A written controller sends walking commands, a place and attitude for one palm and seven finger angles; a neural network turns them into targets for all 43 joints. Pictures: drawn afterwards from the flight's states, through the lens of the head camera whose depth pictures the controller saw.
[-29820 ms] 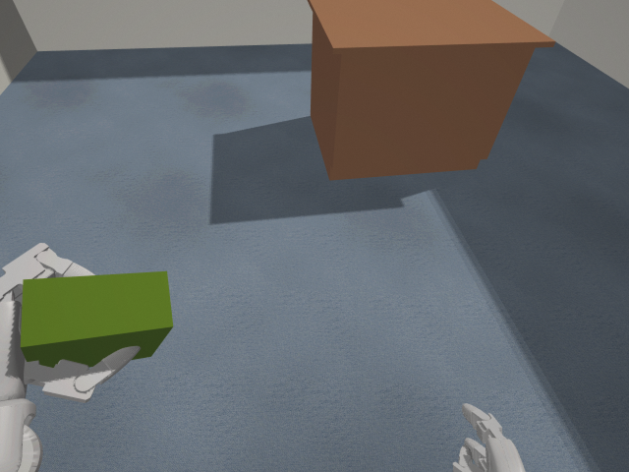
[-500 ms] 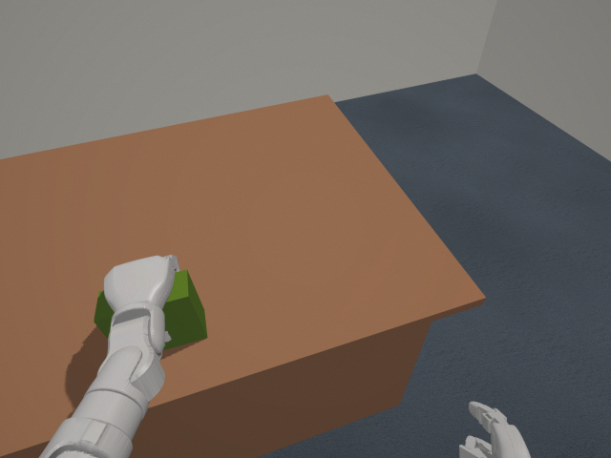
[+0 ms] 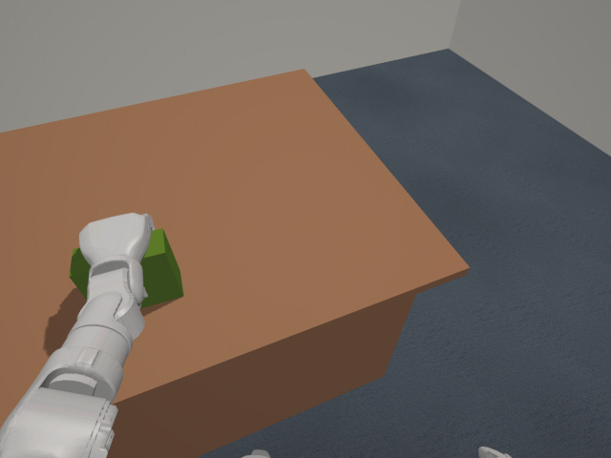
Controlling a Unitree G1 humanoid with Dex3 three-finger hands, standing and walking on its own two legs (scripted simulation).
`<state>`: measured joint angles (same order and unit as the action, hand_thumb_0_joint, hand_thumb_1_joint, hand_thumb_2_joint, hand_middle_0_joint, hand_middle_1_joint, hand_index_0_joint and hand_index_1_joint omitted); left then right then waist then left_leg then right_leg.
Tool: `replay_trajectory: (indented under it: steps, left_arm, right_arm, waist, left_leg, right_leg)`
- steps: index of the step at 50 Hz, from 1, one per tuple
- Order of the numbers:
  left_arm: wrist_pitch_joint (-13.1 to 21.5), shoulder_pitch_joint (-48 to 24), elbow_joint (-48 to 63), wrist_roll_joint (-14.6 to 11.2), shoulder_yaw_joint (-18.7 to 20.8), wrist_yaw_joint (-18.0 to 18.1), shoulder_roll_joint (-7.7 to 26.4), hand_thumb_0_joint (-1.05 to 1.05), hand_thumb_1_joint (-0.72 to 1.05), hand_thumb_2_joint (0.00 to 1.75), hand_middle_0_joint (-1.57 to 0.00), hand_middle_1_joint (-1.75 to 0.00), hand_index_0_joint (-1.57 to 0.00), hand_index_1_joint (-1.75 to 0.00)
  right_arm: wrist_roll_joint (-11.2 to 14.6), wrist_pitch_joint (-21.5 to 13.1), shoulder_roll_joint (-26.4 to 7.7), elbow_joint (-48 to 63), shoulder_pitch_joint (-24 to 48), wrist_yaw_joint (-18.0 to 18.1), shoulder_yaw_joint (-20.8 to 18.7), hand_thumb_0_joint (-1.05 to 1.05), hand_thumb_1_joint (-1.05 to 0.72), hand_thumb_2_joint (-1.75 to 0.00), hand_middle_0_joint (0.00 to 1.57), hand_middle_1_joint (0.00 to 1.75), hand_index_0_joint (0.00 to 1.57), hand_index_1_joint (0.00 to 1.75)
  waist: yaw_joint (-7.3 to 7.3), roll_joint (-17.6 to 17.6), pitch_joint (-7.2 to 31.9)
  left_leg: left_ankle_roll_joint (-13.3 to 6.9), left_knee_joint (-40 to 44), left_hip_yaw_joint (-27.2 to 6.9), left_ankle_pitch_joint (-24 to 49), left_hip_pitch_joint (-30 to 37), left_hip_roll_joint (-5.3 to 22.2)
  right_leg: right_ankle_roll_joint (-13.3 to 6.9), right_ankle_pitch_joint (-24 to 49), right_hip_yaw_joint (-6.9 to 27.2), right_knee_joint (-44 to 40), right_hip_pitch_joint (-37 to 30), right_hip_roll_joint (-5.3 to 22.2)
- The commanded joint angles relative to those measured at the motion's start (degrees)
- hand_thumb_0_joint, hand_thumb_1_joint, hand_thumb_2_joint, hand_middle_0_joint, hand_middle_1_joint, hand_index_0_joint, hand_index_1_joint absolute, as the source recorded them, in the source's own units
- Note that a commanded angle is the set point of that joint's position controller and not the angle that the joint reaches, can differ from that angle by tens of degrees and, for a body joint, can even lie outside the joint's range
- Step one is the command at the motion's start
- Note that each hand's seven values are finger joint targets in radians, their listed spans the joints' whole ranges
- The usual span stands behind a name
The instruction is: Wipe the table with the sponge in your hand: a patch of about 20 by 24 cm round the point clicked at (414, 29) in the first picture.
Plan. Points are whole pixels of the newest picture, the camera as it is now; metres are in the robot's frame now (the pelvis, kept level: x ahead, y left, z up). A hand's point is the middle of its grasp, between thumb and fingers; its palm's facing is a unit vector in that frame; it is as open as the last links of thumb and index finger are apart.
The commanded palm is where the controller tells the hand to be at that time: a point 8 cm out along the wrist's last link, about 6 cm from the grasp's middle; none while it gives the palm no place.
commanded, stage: wipe forward along the middle lane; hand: left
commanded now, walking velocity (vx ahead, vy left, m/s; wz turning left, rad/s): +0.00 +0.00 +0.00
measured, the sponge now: (135, 280) +0.37 +0.29 +0.00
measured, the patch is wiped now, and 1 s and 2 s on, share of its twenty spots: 0.95 0.95 0.95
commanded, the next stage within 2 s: slide back across to the first lane in 0.62 s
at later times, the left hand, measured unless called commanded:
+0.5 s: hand (127, 239) +0.42 +0.31 +0.03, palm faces -0.10 +0.00 -1.00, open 9.3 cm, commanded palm +0.41 +0.30 +0.05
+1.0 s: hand (116, 226) +0.44 +0.34 +0.03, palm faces -0.08 -0.02 -1.00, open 9.3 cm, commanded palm +0.41 +0.33 +0.07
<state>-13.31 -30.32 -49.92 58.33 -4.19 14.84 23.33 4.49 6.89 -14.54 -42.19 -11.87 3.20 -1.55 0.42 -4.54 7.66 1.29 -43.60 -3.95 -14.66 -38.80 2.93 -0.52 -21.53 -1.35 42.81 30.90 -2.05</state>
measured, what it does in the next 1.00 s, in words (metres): stands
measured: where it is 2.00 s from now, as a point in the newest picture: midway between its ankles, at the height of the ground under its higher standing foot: outside the picture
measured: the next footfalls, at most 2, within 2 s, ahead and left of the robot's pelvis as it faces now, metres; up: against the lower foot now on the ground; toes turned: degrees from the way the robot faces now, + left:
none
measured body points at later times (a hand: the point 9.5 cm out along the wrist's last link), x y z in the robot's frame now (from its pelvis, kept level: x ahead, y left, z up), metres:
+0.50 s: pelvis +0.01 +0.02 +0.00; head +0.06 +0.01 +0.44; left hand +0.42 +0.31 +0.08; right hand +0.09 -0.25 -0.13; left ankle +0.07 +0.14 -0.71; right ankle +0.00 -0.12 -0.71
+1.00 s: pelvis +0.02 +0.03 +0.00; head +0.08 +0.03 +0.44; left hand +0.45 +0.34 +0.09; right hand +0.07 -0.24 -0.13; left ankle +0.07 +0.14 -0.71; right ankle +0.00 -0.12 -0.71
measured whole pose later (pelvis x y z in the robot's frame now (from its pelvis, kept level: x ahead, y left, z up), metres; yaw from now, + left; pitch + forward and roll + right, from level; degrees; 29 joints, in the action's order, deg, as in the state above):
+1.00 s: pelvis +0.02 +0.03 +0.00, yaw -2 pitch +15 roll -4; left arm -10.3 -39.0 -57.9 60.9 3.1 14.3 30.9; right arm 3.6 7.4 -14.2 -41.6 -16.5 0.8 -1.6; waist -3.5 -3.6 8.2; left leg 0.1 -46.4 -2.6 -16.8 -44.6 3.3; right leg 1.3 -21.2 0.2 41.5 35.3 -2.3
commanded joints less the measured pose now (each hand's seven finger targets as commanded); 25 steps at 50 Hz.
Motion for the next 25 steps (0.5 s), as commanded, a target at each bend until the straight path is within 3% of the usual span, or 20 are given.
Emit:
replay_trajectory:
  steps: [1, 4, 5, 7, 9, 13, 15, 16, 19, 23, 25]
  left_arm:
    - [-0.5, -16.7, 0.5, 1.7, 3.1, 1.8, 13.0, 0.00, 0.10, 1.30, -1.20, -1.60, -1.20, -1.60]
    - [-0.3, -19.3, -0.3, 1.3, 3.3, 1.5, 13.6, 0.00, 0.10, 1.30, -1.20, -1.60, -1.20, -1.60]
    - [-0.2, -19.4, -0.9, 1.7, 3.8, 1.7, 15.1, 0.00, 0.10, 1.30, -1.20, -1.60, -1.20, -1.60]
    - [-0.1, -20.9, -1.6, 2.1, 2.6, 1.8, 14.0, 0.00, 0.10, 1.30, -1.20, -1.60, -1.20, -1.60]
    - [0.1, -20.8, -2.3, 2.0, 4.0, 1.6, 15.0, 0.00, 0.10, 1.30, -1.20, -1.60, -1.20, -1.60]
    - [0.2, -21.7, -3.4, 2.4, 3.2, 1.8, 14.8, 0.00, 0.10, 1.30, -1.20, -1.60, -1.20, -1.60]
    - [0.3, -22.2, -4.3, 2.6, 4.4, 1.7, 16.4, 0.00, 0.10, 1.30, -1.20, -1.60, -1.20, -1.60]
    - [0.3, -22.7, -4.0, 2.6, 3.1, 1.7, 14.9, 0.00, 0.10, 1.30, -1.20, -1.60, -1.20, -1.60]
    - [0.4, -23.1, -4.0, 2.5, 3.1, 1.5, 13.9, 0.00, 0.10, 1.30, -1.20, -1.60, -1.20, -1.60]
    - [0.1, -23.5, -5.9, 3.0, 4.7, 2.0, 16.6, 0.00, 0.10, 1.30, -1.20, -1.60, -1.20, -1.60]
    - [0.3, -25.9, -5.5, 3.2, 3.4, 1.9, 15.9, 0.00, 0.10, 1.30, -1.20, -1.60, -1.20, -1.60]
  right_arm:
    - [-0.4, -2.1, -7.9, 6.5, 2.1, 0.0, -2.3, 0.00, -0.90, -0.90, 0.20, 0.30, 0.20, 0.30]
    - [-0.4, -2.1, -7.9, 6.6, 1.7, -0.1, -2.2, 0.00, -0.90, -0.90, 0.20, 0.30, 0.20, 0.30]
    - [-0.4, -2.0, -8.2, 6.4, 1.0, -0.1, -2.2, 0.00, -0.90, -0.90, 0.20, 0.30, 0.20, 0.30]
    - [-0.5, -2.0, -8.1, 6.3, 0.5, -0.2, -2.1, 0.00, -0.90, -0.90, 0.20, 0.30, 0.20, 0.30]
    - [-0.6, -2.1, -8.2, 6.2, 0.1, -0.4, -2.3, 0.00, -0.90, -0.90, 0.20, 0.30, 0.20, 0.30]
    - [-0.7, -1.8, -8.4, 6.0, -1.1, -0.6, -2.3, 0.00, -0.90, -0.90, 0.20, 0.30, 0.20, 0.30]
    - [-0.8, -1.7, -8.6, 5.6, -1.8, -0.6, -2.4, 0.00, -0.90, -0.90, 0.20, 0.30, 0.20, 0.30]
    - [-0.8, -1.8, -8.5, 5.6, -1.7, -0.8, -2.5, 0.00, -0.90, -0.90, 0.20, 0.30, 0.20, 0.30]
    - [-0.9, -1.7, -8.3, 5.6, -2.2, -1.1, -2.6, 0.00, -0.90, -0.90, 0.20, 0.30, 0.20, 0.30]
    - [-1.0, -1.4, -8.8, 5.1, -3.1, -1.2, -2.7, 0.00, -0.90, -0.90, 0.20, 0.30, 0.20, 0.30]
    - [-1.0, -1.4, -8.8, 5.1, -3.5, -1.3, -2.6, 0.00, -0.90, -0.90, 0.20, 0.30, 0.20, 0.30]
  waist:
    - [-1.64, 5.5, 9.3]
    - [-2.26, 6.7, 10.2]
    - [-2.13, 5.3, 10.6]
    - [-2.88, 5.2, 9.9]
    - [-2.43, 5.5, 11.2]
    - [-3.13, 5.1, 11.4]
    - [-3.22, 5.4, 12.0]
    - [-3.46, 4.0, 11.9]
    - [-3.35, 4.7, 13.2]
    - [-3.59, 5.0, 12.7]
    - [-4.15, 3.6, 12.6]
  left_leg:
    - [-3.8, 4.3, 3.1, -3.8, 10.0, -3.4]
    - [-3.8, 4.3, 2.8, -3.0, 9.8, -3.1]
    - [-3.9, 3.9, 3.1, -3.2, 9.6, -3.3]
    - [-3.9, 3.7, 3.1, -3.5, 9.1, -3.3]
    - [-3.8, 3.7, 2.5, -1.6, 9.6, -3.0]
    - [-3.9, 2.9, 3.0, -1.1, 9.4, -3.0]
    - [-3.9, 2.8, 2.7, 0.1, 9.6, -2.9]
    - [-3.9, 2.7, 2.9, -0.1, 9.7, -2.9]
    - [-3.9, 2.7, 2.4, 2.3, 10.6, -2.5]
    - [-3.9, 2.2, 2.7, 1.4, 9.4, -2.6]
    - [-3.9, 2.3, 2.4, 1.3, 9.8, -2.7]
  right_leg:
    - [-2.0, 2.3, 0.3, -10.2, 3.1, -1.1]
    - [-1.9, 3.7, 0.3, -10.3, 2.6, -1.2]
    - [-1.8, 3.1, 0.5, -10.1, 2.8, -1.2]
    - [-1.8, 3.1, 0.3, -9.9, 4.0, -1.3]
    - [-2.0, 4.9, 0.0, -9.6, 3.4, -1.4]
    - [-1.9, 5.7, -0.1, -9.3, 4.2, -1.5]
    - [-1.9, 6.7, -0.2, -9.0, 4.0, -1.6]
    - [-1.9, 6.7, -0.3, -8.9, 4.7, -1.6]
    - [-2.3, 9.0, -0.7, -8.4, 4.6, -1.8]
    - [-2.1, 8.0, -0.8, -8.3, 5.4, -1.8]
    - [-2.2, 7.6, -0.9, -8.0, 6.3, -1.9]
